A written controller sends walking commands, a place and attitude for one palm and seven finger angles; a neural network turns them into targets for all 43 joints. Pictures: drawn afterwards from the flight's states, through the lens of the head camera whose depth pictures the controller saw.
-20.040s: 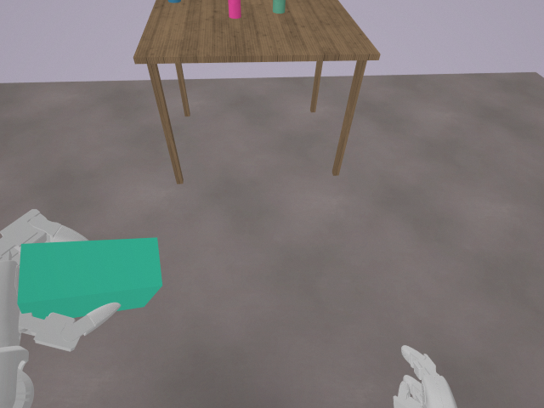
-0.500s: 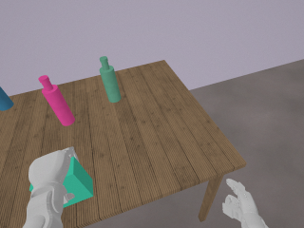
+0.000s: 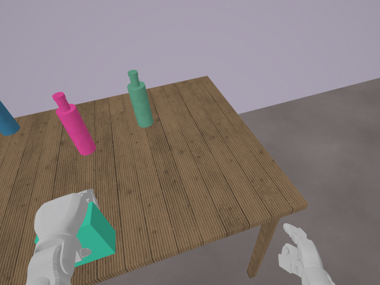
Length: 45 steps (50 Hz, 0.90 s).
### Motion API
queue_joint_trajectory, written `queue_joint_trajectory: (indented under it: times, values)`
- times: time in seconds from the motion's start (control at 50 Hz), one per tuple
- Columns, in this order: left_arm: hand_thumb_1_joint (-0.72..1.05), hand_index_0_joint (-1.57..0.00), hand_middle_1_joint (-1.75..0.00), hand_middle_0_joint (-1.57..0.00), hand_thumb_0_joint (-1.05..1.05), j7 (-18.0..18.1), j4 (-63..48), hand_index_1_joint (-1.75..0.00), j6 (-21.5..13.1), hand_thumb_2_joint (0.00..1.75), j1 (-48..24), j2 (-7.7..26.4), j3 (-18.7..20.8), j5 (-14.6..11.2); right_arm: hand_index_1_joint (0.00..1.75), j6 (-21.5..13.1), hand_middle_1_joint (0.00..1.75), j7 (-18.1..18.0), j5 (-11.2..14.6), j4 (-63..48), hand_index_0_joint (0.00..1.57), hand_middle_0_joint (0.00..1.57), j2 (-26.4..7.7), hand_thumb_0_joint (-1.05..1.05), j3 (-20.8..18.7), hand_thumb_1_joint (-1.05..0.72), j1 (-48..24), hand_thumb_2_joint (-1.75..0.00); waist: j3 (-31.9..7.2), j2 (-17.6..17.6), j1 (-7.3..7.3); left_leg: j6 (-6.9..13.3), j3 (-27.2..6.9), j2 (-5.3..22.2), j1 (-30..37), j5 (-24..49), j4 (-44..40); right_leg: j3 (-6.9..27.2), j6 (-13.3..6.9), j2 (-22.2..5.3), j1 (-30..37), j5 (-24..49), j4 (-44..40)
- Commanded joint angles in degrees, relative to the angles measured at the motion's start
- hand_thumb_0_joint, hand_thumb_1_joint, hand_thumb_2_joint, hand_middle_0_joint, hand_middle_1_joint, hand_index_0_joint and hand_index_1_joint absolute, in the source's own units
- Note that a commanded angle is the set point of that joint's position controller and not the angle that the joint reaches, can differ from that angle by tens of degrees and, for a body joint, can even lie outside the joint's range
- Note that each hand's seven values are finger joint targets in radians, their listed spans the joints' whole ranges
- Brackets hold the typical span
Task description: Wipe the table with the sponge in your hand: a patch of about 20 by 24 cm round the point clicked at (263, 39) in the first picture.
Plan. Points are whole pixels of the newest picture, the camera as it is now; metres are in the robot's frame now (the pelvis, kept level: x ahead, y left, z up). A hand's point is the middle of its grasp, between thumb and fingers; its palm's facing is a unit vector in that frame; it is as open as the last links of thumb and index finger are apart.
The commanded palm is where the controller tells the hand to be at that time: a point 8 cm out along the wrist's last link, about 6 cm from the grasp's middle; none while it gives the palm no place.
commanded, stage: lower the sponge onto the table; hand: left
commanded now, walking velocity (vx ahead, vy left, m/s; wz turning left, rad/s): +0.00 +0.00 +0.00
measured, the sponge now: (84, 240) +0.18 +0.28 +0.00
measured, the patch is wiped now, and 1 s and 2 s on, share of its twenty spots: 0.00 0.00 0.20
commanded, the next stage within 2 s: wipe forward along the first lane in 1.22 s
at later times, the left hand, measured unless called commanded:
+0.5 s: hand (84, 226) +0.19 +0.27 +0.04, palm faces -0.03 -0.14 -0.99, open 9.7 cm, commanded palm +0.17 +0.27 +0.10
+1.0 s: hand (92, 226) +0.20 +0.27 +0.01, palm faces -0.06 -0.14 -0.99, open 9.7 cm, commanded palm +0.18 +0.27 +0.08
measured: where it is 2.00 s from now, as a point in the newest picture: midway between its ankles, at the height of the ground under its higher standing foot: outside the picture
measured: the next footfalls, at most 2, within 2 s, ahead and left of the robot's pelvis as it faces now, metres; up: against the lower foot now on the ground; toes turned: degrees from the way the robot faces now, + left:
none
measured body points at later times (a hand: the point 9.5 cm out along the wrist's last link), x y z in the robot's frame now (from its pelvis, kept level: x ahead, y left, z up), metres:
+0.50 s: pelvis +0.00 +0.00 +0.00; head -0.02 -0.03 +0.45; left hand +0.19 +0.28 +0.09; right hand +0.24 -0.20 -0.08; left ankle -0.01 +0.11 -0.74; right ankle +0.03 -0.09 -0.74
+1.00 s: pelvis +0.01 +0.00 +0.00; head +0.00 -0.04 +0.45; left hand +0.20 +0.27 +0.07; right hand +0.25 -0.21 -0.09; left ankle -0.01 +0.11 -0.74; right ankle +0.03 -0.09 -0.74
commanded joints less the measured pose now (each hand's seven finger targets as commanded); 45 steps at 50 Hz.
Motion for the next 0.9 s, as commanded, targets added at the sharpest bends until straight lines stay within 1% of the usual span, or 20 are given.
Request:
queue_joint_trajectory:
  times: [0.0,0.04,0.06,0.14,0.16,0.24,0.26,0.28,0.42,0.44,0.46,0.54,0.56,0.62,0.64,0.66,0.7,0.74,0.76,0.88]
  values:
    - [0.10,-1.20,-1.60,-1.20,0.00,4.0,-12.9,-1.60,-3.0,1.30,-11.9,12.2,8.5,3.0,0.30,-4.0,0.30,-0.4,-0.2,-9.5,0.20,0.20,-5.1,0.00,-1.7,-0.90,-11.4,-0.90,-8.9,-1.9,-0.14,1.0,-5.4,-0.5,-1.2,10.0,-3.0,8.5,-1.7,-1.4,4.8,1.9,-4.6]
    - [0.10,-1.20,-1.60,-1.20,0.00,4.9,-13.9,-1.60,-3.4,1.30,-12.0,14.2,10.7,3.2,0.30,-4.4,0.30,-0.4,-0.2,-9.5,0.20,0.20,-5.2,0.00,-1.7,-0.90,-12.1,-0.90,-8.8,-0.2,0.56,1.0,-6.1,-0.5,-0.6,9.2,-3.2,10.3,-2.2,-0.9,4.7,0.9,-4.7]
    - [0.10,-1.20,-1.60,-1.20,0.00,5.1,-14.3,-1.60,-3.7,1.30,-11.7,10.4,7.5,3.1,0.30,-4.5,0.30,-0.3,-0.2,-10.1,0.20,0.20,-4.6,0.00,-1.6,-0.90,-11.8,-0.90,-9.2,0.3,0.01,1.1,-5.2,-0.4,-1.0,9.7,-3.1,8.4,-2.0,-1.3,4.9,1.5,-4.1]
    - [0.10,-1.20,-1.60,-1.20,0.00,5.8,-11.5,-1.60,-1.8,1.30,-9.4,11.6,9.4,2.3,0.30,-4.2,0.30,0.0,0.1,-9.3,0.20,0.20,-5.3,0.00,-1.8,-0.90,-12.8,-0.90,-7.6,-2.0,0.76,0.5,-6.3,-0.3,-1.7,9.2,-3.9,9.7,-2.2,-0.9,4.6,1.2,-4.7]
    - [0.10,-1.20,-1.60,-1.20,0.00,5.5,-10.8,-1.60,-1.3,1.30,-8.7,8.6,7.1,1.5,0.30,-4.0,0.30,0.1,0.3,-9.8,0.20,0.20,-5.0,0.00,-1.7,-0.90,-12.4,-0.90,-7.6,-3.3,0.05,0.8,-5.3,-0.2,-2.7,8.5,-3.9,7.7,-1.6,-1.4,5.1,0.6,-4.4]
    - [0.10,-1.20,-1.60,-1.20,0.00,4.6,-9.2,-1.60,1.0,1.30,-11.5,11.7,8.3,1.6,0.30,-3.3,0.30,-0.2,0.7,-9.0,0.20,0.20,-5.8,0.00,-1.4,-0.90,-13.7,-0.90,-5.8,-2.5,-0.05,0.7,-5.5,-0.7,-3.1,5.9,-4.6,9.4,-1.8,-1.1,4.4,-1.7,-5.2]
    - [0.10,-1.20,-1.60,-1.20,0.00,4.1,-9.6,-1.60,1.0,1.30,-10.9,8.2,5.6,1.3,0.30,-3.4,0.30,-0.2,0.7,-9.9,0.20,0.20,-5.2,0.00,-1.4,-0.90,-13.4,-0.90,-7.7,-2.9,-0.22,1.0,-4.9,-0.6,-3.3,6.7,-4.4,7.4,-1.4,-1.4,5.5,-0.7,-4.3]
    - [0.10,-1.20,-1.60,-1.20,0.00,3.9,-8.1,-1.60,1.1,1.30,-12.0,10.3,6.6,1.7,0.30,-3.3,0.30,-0.3,0.7,-9.3,0.20,0.20,-5.5,0.00,-1.3,-0.90,-13.0,-0.90,-7.0,-3.9,-0.32,0.9,-5.1,-0.7,-3.5,6.5,-4.4,7.8,-1.4,-1.4,4.9,-1.0,-4.7]
    - [0.10,-1.20,-1.60,-1.20,0.00,4.4,-10.4,-1.60,-3.0,1.30,-13.4,8.8,5.1,3.2,0.30,-4.3,0.30,-0.4,-0.1,-9.4,0.20,0.20,-5.1,0.00,-1.9,-0.90,-11.6,-0.90,-9.7,-2.3,-0.24,1.0,-5.5,-0.4,-1.7,9.0,-3.4,7.7,-1.6,-1.0,4.5,1.7,-3.9]
    - [0.10,-1.20,-1.60,-1.20,0.00,4.9,-10.8,-1.60,-3.1,1.30,-13.5,10.4,6.7,3.4,0.30,-4.4,0.30,-0.3,-0.1,-9.5,0.20,0.20,-5.2,0.00,-1.8,-0.90,-11.9,-0.90,-9.1,-1.5,0.00,0.9,-6.3,-0.4,-1.9,7.8,-3.7,9.0,-2.0,-0.5,4.2,0.3,-3.9]
    - [0.10,-1.20,-1.60,-1.20,0.00,5.2,-10.2,-1.60,-3.3,1.30,-13.1,7.8,5.0,3.5,0.30,-4.6,0.30,-0.2,-0.1,-9.7,0.20,0.20,-4.8,0.00,-1.8,-0.90,-11.4,-0.90,-9.8,-1.6,-0.18,1.1,-5.4,-0.4,-2.3,8.4,-3.4,7.7,-1.8,-0.8,4.5,1.2,-3.4]
    - [0.10,-1.20,-1.60,-1.20,0.00,7.0,-8.1,-1.60,-2.1,1.30,-12.0,10.4,7.9,4.1,0.30,-3.9,0.30,0.2,0.0,-8.9,0.20,0.20,-5.5,0.00,-2.1,-0.90,-12.2,-0.90,-8.4,-2.6,0.60,0.5,-5.9,-0.4,-2.6,8.5,-3.5,9.5,-2.2,-0.5,3.8,1.0,-3.9]
    - [0.10,-1.20,-1.60,-1.20,0.00,7.1,-8.3,-1.60,-1.7,1.30,-11.7,7.4,5.5,4.1,0.30,-3.8,0.30,0.4,0.2,-9.5,0.20,0.20,-5.0,0.00,-2.0,-0.90,-12.0,-0.90,-9.7,-2.5,0.18,0.6,-5.1,-0.2,-3.1,9.1,-3.4,7.6,-1.9,-0.9,4.5,1.8,-3.2]
    - [0.10,-1.20,-1.60,-1.20,0.00,7.5,-7.5,-1.60,-0.5,1.30,-10.4,6.9,4.7,3.6,0.30,-3.4,0.30,0.7,0.4,-9.3,0.20,0.20,-5.2,0.00,-2.3,-0.90,-12.6,-0.90,-9.5,-2.9,0.52,0.4,-5.0,-0.3,-2.8,10.9,-3.1,7.7,-1.9,-1.1,4.7,3.9,-3.2]
    - [0.10,-1.20,-1.60,-1.20,0.00,7.5,-7.6,-1.60,0.1,1.30,-10.0,8.9,6.7,3.4,0.30,-3.2,0.30,0.7,0.4,-9.2,0.20,0.20,-5.5,0.00,-2.1,-0.90,-13.0,-0.90,-9.3,-2.4,0.64,0.4,-5.7,-0.4,-2.8,9.7,-3.4,9.0,-2.2,-0.6,4.7,2.4,-3.5]
    - [0.10,-1.20,-1.60,-1.20,0.00,7.3,-7.3,-1.60,0.3,1.30,-9.8,6.3,4.4,2.9,0.30,-3.3,0.30,0.6,0.6,-9.7,0.20,0.20,-5.1,0.00,-1.9,-0.90,-12.5,-0.90,-9.7,-2.5,0.05,0.8,-4.6,-0.5,-3.2,9.9,-3.0,7.3,-1.8,-1.1,5.2,3.0,-3.2]
    - [0.10,-1.20,-1.60,-1.20,0.00,6.9,-4.9,-1.60,0.7,1.30,-12.5,7.6,4.7,3.2,0.30,-2.9,0.30,0.3,0.6,-8.7,0.20,0.20,-5.5,0.00,-1.9,-0.90,-12.5,-0.90,-7.8,-3.9,-0.63,0.8,-4.8,-0.6,-3.4,8.9,-2.9,8.0,-1.7,-1.1,3.7,2.0,-4.2]
    - [0.10,-1.20,-1.60,-1.20,0.00,6.7,-6.0,-1.60,0.6,1.30,-14.4,9.6,5.9,3.5,0.30,-3.0,0.30,-0.1,0.6,-9.0,0.20,0.20,-5.7,0.00,-1.7,-0.90,-13.0,-0.90,-7.7,-3.2,-0.49,1.1,-5.2,-0.8,-2.7,7.8,-3.0,9.5,-1.9,-0.8,3.2,0.4,-4.5]
    - [0.10,-1.20,-1.60,-1.20,0.00,6.5,-5.9,-1.60,0.2,1.30,-14.0,7.2,4.0,3.6,0.30,-3.2,0.30,-0.1,0.6,-9.4,0.20,0.20,-5.2,0.00,-1.8,-0.90,-12.4,-0.90,-9.7,-2.4,-0.70,1.3,-4.6,-0.8,-2.7,8.4,-2.6,7.5,-1.7,-1.1,4.2,1.2,-3.7]
    - [0.10,-1.20,-1.60,-1.20,0.00,7.0,-4.7,-1.60,-3.3,1.30,-14.9,6.9,3.7,4.0,0.30,-4.3,0.30,-0.3,0.2,-9.0,0.20,0.20,-5.1,0.00,-2.2,-0.90,-11.0,-0.90,-10.0,-3.5,-0.85,1.2,-4.9,-0.7,-2.0,9.4,-1.7,7.8,-1.7,-1.0,2.6,2.3,-3.6]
